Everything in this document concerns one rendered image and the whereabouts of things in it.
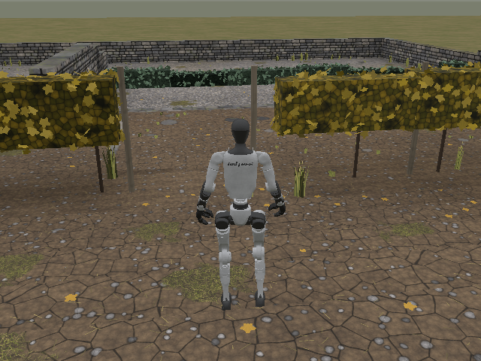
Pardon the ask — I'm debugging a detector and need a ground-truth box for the robot right forearm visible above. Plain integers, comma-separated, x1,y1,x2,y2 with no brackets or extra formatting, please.
271,181,285,206

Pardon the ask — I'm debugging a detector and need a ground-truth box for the robot right hand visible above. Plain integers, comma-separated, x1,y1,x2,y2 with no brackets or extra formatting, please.
268,203,286,217

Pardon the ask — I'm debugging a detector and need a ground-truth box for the robot right upper arm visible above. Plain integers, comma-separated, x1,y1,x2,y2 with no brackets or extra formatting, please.
256,151,277,192

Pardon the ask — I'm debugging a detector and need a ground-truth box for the robot left upper arm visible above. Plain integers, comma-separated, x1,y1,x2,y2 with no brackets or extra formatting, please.
203,151,225,193

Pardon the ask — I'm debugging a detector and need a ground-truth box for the robot left forearm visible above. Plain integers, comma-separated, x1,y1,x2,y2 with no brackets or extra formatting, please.
197,181,211,211

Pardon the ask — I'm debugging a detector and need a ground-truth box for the robot torso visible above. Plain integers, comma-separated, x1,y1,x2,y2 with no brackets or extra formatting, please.
223,148,258,226

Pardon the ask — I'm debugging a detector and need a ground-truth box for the robot left hand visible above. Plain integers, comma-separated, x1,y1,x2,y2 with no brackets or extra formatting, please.
196,208,213,225

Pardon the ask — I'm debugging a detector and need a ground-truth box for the right robot shin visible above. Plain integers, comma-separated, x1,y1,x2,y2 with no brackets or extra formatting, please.
255,247,265,299

